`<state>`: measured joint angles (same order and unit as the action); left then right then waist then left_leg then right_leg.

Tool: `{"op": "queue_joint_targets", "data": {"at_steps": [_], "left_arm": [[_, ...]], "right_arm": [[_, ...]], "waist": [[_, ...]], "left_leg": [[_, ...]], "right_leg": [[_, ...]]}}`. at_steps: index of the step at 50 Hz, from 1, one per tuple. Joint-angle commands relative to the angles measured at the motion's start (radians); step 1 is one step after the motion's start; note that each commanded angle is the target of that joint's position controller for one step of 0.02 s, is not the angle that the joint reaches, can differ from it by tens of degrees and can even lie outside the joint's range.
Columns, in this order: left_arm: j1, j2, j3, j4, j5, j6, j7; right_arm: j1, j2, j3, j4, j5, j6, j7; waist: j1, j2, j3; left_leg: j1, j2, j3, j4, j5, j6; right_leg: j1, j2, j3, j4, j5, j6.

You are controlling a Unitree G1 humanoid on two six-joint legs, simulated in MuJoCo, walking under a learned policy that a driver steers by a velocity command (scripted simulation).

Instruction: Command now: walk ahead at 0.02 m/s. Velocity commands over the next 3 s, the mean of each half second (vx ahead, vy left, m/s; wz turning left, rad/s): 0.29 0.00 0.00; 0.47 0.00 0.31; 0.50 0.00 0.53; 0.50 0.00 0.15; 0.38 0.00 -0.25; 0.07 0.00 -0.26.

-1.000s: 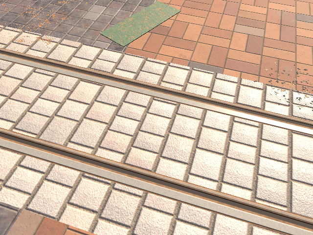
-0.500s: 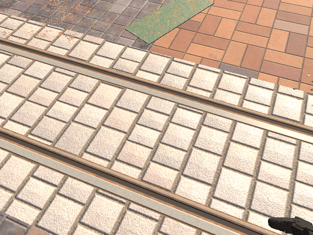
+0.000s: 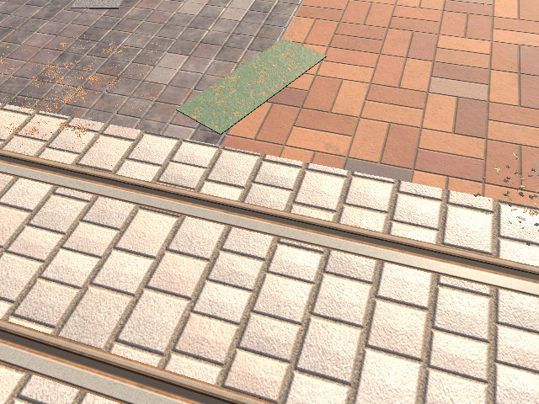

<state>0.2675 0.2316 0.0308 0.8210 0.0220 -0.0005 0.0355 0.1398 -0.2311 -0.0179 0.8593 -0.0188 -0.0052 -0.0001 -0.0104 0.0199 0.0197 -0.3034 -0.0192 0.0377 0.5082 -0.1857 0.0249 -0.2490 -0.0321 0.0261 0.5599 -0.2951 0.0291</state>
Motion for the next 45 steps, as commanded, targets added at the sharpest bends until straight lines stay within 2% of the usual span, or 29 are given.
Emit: {"op": "queue_joint_targets", "data": {"at_steps": [1,2,4,5,7,9,11,12,13,14,15,16,18,19,21,24,26,29,31,32,33,34,35,36,37,38,39,41,45], "left_arm": [[0.0,0.122,0.026,-0.039,-0.01,-0.03,0.002],[0.025,0.128,0.029,-0.028,-0.014,-0.029,0.004],[0.044,0.147,0.037,-0.024,-0.023,-0.023,0.006],[0.05,0.148,0.038,-0.026,-0.027,-0.024,0.005],[0.087,0.168,0.045,-0.022,-0.037,-0.04,0.002],[0.089,0.197,0.056,-0.012,-0.047,-0.055,-0.001],[0.026,0.177,0.053,-0.028,-0.048,-0.059,-0.007],[-0.04,0.155,0.046,-0.056,-0.048,-0.062,-0.01],[-0.085,0.112,0.036,-0.093,-0.043,-0.076,-0.013],[-0.09,0.105,0.034,-0.106,-0.03,-0.097,-0.01],[-0.089,0.131,0.043,-0.105,-0.048,-0.109,-0.013],[-0.09,0.126,0.042,-0.101,-0.064,-0.113,-0.02],[-0.132,0.107,0.04,-0.108,-0.056,-0.111,-0.034],[-0.143,0.101,0.043,-0.113,-0.048,-0.109,-0.04],[-0.163,0.068,0.033,-0.123,-0.042,-0.1,-0.057],[-0.28,0.025,0.009,-0.164,-0.04,-0.098,-0.066],[-0.325,0.048,0.012,-0.179,-0.046,-0.096,-0.069],[-0.351,0.095,0.025,-0.199,-0.051,-0.097,-0.071],[-0.271,0.14,0.046,-0.183,-0.044,-0.101,-0.067],[-0.151,0.171,0.066,-0.148,-0.043,-0.1,-0.06],[0.023,0.211,0.087,-0.102,-0.042,-0.096,-0.048],[0.17,0.293,0.106,-0.076,-0.02,-0.088,-0.035],[0.167,0.291,0.093,-0.073,-0.01,-0.09,-0.049],[0.096,0.193,0.069,-0.078,-0.022,-0.094,-0.05],[0.017,0.157,0.057,-0.08,-0.034,-0.099,-0.05],[-0.049,0.138,0.051,-0.079,-0.028,-0.106,-0.053],[-0.088,0.113,0.047,-0.073,-0.018,-0.113,-0.057],[-0.12,0.092,0.046,-0.053,-0.01,-0.126,-0.059],[-0.101,0.133,0.061,-0.015,-0.006,-0.135,-0.043]], "right_arm": [[-0.025,-0.096,-0.023,-0.033,0.004,-0.014,-0.005],[-0.017,-0.099,-0.025,-0.02,0.007,-0.014,-0.005],[-0.014,-0.109,-0.032,-0.008,0.022,-0.015,-0.004],[-0.019,-0.106,-0.033,-0.007,0.027,-0.02,-0.002],[-0.035,-0.089,-0.032,-0.011,0.036,-0.049,0.007],[-0.034,-0.084,-0.033,-0.011,0.041,-0.082,0.02],[0.045,-0.099,-0.041,0.026,0.046,-0.101,0.031],[0.124,-0.129,-0.052,0.061,0.045,-0.103,0.033],[0.222,-0.215,-0.081,0.098,0.049,-0.104,0.031],[0.343,-0.273,-0.097,0.12,0.044,-0.099,0.033],[0.341,-0.222,-0.078,0.118,0.031,-0.1,0.031],[0.303,-0.183,-0.066,0.105,0.028,-0.103,0.028],[0.259,-0.14,-0.046,0.093,0.029,-0.097,0.024],[0.255,-0.122,-0.038,0.096,0.028,-0.09,0.021],[0.252,-0.126,-0.034,0.094,0.027,-0.074,0.008],[0.229,-0.181,-0.041,0.081,0.025,-0.069,-0.014],[0.27,-0.21,-0.049,0.094,0.032,-0.074,-0.016],[0.29,-0.2,-0.053,0.111,0.048,-0.074,-0.015],[0.27,-0.219,-0.063,0.105,0.045,-0.067,-0.014],[0.257,-0.217,-0.063,0.099,0.041,-0.062,-0.012],[0.246,-0.195,-0.054,0.084,0.029,-0.058,-0.011],[0.294,-0.107,-0.03,0.053,0.008,-0.059,-0.01],[0.399,-0.031,-0.01,0.056,0.042,-0.076,-0.006],[0.311,-0.157,-0.044,0.048,0.071,-0.082,-0.005],[0.228,-0.185,-0.055,0.021,0.077,-0.084,-0.006],[0.2,-0.167,-0.057,0.019,0.065,-0.082,-0.014],[0.207,-0.148,-0.062,0.023,0.053,-0.073,-0.017],[0.243,-0.103,-0.062,0.028,0.056,-0.045,-0.014],[0.151,-0.1,-0.069,-0.029,0.046,-0.015,-0.017]], "waist": [[0.001,-0.067,-0.011],[0.011,-0.061,-0.041],[0.02,-0.073,-0.012],[0.024,-0.081,0.024],[0.037,-0.124,0.071],[0.023,-0.178,0.09],[-0.029,-0.157,0.058],[-0.066,-0.103,0.042],[-0.087,0.091,0.006],[-0.139,0.261,-0.046],[-0.116,0.18,-0.033],[-0.089,0.095,-0.005],[-0.063,0.025,0.035],[-0.053,0.042,0.034],[-0.045,0.061,0.042],[-0.059,0.051,0.07],[-0.072,0.073,0.075],[-0.046,0.071,0.098],[0.016,0.083,0.036],[0.082,0.081,-0.04],[0.162,0.069,-0.15],[0.17,-0.116,-0.311],[0.109,-0.343,-0.433],[0.116,-0.225,-0.266],[0.096,-0.173,-0.126],[0.059,-0.104,-0.075],[0.028,-0.108,-0.045],[-0.011,-0.126,-0.032],[-0.018,-0.08,0.031]], "left_leg": [[0.053,0.054,-0.069,-0.07,-0.025,0.024],[0.054,0.039,-0.052,-0.054,-0.082,0.025],[-0.003,0.01,-0.022,-0.005,-0.29,0.036],[-0.053,0.005,-0.019,0.016,-0.353,0.042],[-0.147,-0.002,0.0,0.102,-0.321,0.049],[-0.191,0.006,0.009,0.155,-0.213,0.068],[-0.051,0.017,-0.009,0.057,-0.158,0.094],[0.075,0.037,-0.061,-0.01,-0.131,0.111],[0.257,0.138,-0.273,-0.103,-0.06,0.166],[0.504,0.31,-0.585,-0.216,0.085,0.268],[0.556,0.382,-0.654,-0.224,0.152,0.303],[0.553,0.374,-0.589,-0.207,0.168,0.287],[0.505,0.325,-0.424,-0.236,0.229,0.232],[0.466,0.292,-0.357,-0.259,0.26,0.203],[0.384,0.247,-0.261,-0.311,0.283,0.187],[0.225,0.19,-0.148,-0.366,0.261,0.166],[0.205,0.21,-0.143,-0.397,0.223,0.166],[0.274,0.26,-0.163,-0.368,0.284,0.146],[0.319,0.264,-0.157,-0.247,0.527,0.121],[0.293,0.231,-0.133,-0.105,0.642,0.1],[0.161,0.179,-0.111,0.109,0.569,0.067],[-0.104,0.069,-0.061,0.466,0.168,0.026],[-0.306,-0.037,-0.148,0.718,-0.4,0.009],[-0.391,0.028,-0.188,0.81,-0.35,0.016],[-0.416,0.073,-0.154,0.799,-0.249,0.028],[-0.369,0.115,-0.144,0.763,-0.169,0.028],[-0.319,0.144,-0.152,0.72,-0.118,0.027],[-0.248,0.168,-0.15,0.689,-0.082,0.022],[-0.363,0.179,-0.17,0.586,0.036,-0.004]], "right_leg": [[-0.039,-0.041,0.055,-0.135,0.038,-0.029],[-0.012,-0.033,0.046,-0.127,-0.013,-0.04],[-0.027,-0.037,0.069,-0.137,-0.224,-0.087],[-0.035,-0.058,0.106,-0.161,-0.313,-0.114],[0.004,-0.143,0.235,-0.225,-0.38,-0.175],[0.061,-0.24,0.366,-0.262,-0.281,-0.233],[0.028,-0.21,0.299,-0.198,-0.081,-0.205],[-0.047,-0.138,0.191,-0.102,0.032,-0.157],[-0.19,0.007,0.009,0.165,0.172,-0.078],[-0.452,0.084,-0.031,0.455,-0.084,-0.018],[-0.594,0.06,0.048,0.621,-0.269,-0.026],[-0.655,0.015,0.075,0.688,-0.226,-0.05],[-0.696,-0.055,0.047,0.639,-0.08,-0.072],[-0.653,-0.074,0.026,0.585,-0.025,-0.069],[-0.572,-0.072,-0.02,0.45,0.055,-0.043],[-0.394,-0.029,-0.073,0.158,0.217,-0.018],[-0.309,-0.002,-0.084,0.056,0.294,-0.018],[-0.283,-0.002,-0.036,-0.026,0.317,-0.054],[-0.161,0.027,-0.042,-0.042,0.272,-0.086],[0.006,0.048,-0.058,-0.047,0.254,-0.11],[0.267,0.006,-0.02,-0.019,0.232,-0.139],[0.579,-0.236,0.276,-0.032,0.079,-0.208],[0.669,-0.407,0.724,-0.244,-0.168,-0.315],[0.532,-0.362,0.663,-0.306,-0.285,-0.264],[0.379,-0.332,0.491,-0.323,-0.227,-0.224],[0.25,-0.294,0.376,-0.346,-0.096,-0.205],[0.162,-0.255,0.271,-0.372,0.009,-0.193],[0.073,-0.226,0.15,-0.424,0.085,-0.195],[0.057,-0.237,0.022,-0.479,0.163,-0.221]]}}
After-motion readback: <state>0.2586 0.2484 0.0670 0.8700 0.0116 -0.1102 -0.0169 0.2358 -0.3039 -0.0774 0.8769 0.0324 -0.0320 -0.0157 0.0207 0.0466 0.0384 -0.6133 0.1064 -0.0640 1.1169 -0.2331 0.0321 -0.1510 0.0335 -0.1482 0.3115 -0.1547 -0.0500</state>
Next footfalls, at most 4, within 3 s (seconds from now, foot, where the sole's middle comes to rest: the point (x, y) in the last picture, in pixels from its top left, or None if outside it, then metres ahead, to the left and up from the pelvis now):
0.66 right None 0.44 -0.14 -0.77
1.22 left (222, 349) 0.67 0.18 -0.77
1.72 right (239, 237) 1.04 0.14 -0.77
2.24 left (131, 210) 1.17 0.50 -0.77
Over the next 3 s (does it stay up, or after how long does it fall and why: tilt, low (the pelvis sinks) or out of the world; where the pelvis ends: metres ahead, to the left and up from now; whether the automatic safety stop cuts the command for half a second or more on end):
stays up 1.23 0.38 0.00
